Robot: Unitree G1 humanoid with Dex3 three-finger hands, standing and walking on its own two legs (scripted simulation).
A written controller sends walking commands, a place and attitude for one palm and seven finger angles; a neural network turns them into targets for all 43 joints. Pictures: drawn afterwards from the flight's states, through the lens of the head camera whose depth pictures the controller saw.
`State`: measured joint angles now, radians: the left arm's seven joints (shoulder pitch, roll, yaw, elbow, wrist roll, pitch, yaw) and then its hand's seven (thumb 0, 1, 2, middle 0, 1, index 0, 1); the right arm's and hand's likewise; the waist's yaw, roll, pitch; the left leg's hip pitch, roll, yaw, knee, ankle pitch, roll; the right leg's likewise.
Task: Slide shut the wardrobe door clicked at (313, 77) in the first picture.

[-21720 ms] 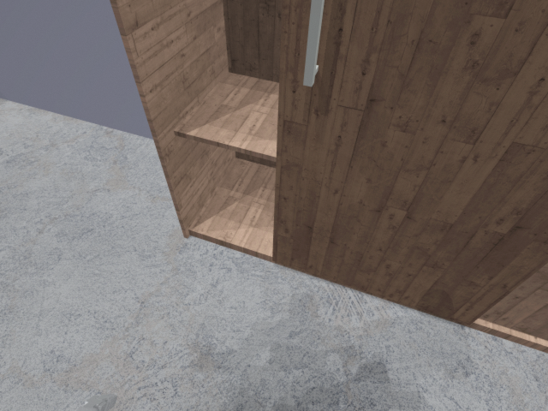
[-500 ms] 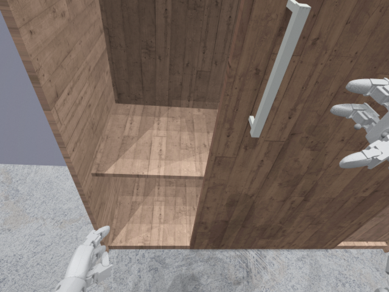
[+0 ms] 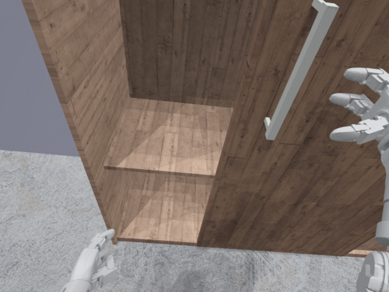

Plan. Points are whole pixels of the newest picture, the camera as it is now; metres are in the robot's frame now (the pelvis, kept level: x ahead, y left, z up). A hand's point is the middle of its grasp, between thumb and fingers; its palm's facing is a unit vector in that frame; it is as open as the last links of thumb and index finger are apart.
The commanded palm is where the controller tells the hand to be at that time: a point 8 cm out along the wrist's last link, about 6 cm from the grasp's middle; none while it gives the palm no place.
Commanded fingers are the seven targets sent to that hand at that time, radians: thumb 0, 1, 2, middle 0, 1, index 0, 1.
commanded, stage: move the hooked fingers beside the handle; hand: right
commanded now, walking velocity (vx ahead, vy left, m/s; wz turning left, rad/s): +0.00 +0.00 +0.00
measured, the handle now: (290, 79) +0.46 -0.15 +0.25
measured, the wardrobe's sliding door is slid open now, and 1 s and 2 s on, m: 0.40 0.40 0.40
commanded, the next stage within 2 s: none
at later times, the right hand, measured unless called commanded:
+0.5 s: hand (326, 95) +0.42 -0.21 +0.25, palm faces +0.05 +1.00 -0.04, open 14.0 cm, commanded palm +0.38 -0.26 +0.25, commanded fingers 0.00 0.50 -0.30 0.30 1.20 0.30 1.20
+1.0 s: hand (330, 94) +0.41 -0.21 +0.25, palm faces +0.06 +1.00 -0.02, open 14.0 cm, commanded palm +0.37 -0.27 +0.24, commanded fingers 0.00 0.50 -0.30 0.30 1.20 0.30 1.20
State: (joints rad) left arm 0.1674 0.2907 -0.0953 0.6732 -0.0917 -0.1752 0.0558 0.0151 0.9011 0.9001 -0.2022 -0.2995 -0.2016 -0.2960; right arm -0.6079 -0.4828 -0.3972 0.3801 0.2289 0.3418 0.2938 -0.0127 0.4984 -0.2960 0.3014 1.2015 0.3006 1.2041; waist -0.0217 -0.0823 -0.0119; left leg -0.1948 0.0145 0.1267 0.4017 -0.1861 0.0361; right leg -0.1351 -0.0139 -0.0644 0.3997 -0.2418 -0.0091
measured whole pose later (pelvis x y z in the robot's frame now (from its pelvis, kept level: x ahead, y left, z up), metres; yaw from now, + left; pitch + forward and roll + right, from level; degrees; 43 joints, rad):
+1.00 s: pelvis +0.01 -0.01 +0.00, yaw +1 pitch +0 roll +0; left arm 0.16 0.27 -0.09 0.67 -0.08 -0.13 0.06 0.01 0.90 0.90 -0.20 -0.30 -0.20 -0.30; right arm -0.69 -0.41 -0.34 0.44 0.21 0.33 0.21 -0.01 0.50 -0.30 0.30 1.20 0.30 1.20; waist -0.01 -0.07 -0.04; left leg -0.19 0.02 0.11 0.38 -0.19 0.02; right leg -0.12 0.00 -0.08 0.38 -0.25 -0.02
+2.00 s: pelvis +0.01 -0.01 +0.00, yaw +1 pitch -1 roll +0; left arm 0.16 0.27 -0.10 0.67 -0.08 -0.13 0.06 0.01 0.90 0.90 -0.20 -0.30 -0.20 -0.30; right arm -0.64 -0.42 -0.36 0.38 0.22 0.31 0.22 -0.01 0.50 -0.30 0.30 1.20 0.30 1.20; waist -0.01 -0.07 -0.05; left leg -0.18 0.01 0.11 0.38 -0.18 0.02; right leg -0.12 -0.01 -0.08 0.38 -0.25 -0.02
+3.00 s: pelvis +0.00 +0.00 +0.00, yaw +0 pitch -2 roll +0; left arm 0.14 0.27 -0.10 0.69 -0.08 -0.14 0.07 0.02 0.90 0.90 -0.20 -0.30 -0.20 -0.30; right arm -0.64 -0.37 -0.32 0.32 0.23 0.30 0.18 -0.02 0.50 -0.30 0.30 1.20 0.30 1.20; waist -0.02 -0.06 -0.03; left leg -0.17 0.01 0.12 0.38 -0.17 0.03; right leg -0.11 -0.01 -0.06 0.38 -0.24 -0.01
